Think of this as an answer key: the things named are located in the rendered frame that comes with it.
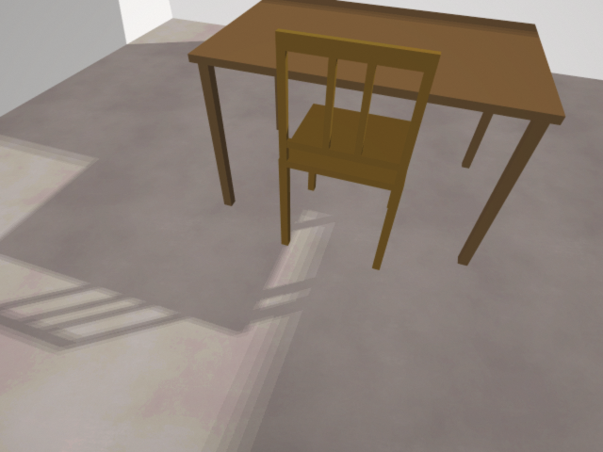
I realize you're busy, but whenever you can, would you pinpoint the chair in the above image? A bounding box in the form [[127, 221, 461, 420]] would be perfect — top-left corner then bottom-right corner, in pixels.
[[275, 28, 441, 270]]

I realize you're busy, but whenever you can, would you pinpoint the table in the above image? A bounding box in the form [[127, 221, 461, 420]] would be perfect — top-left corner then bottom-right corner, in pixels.
[[187, 0, 565, 266]]

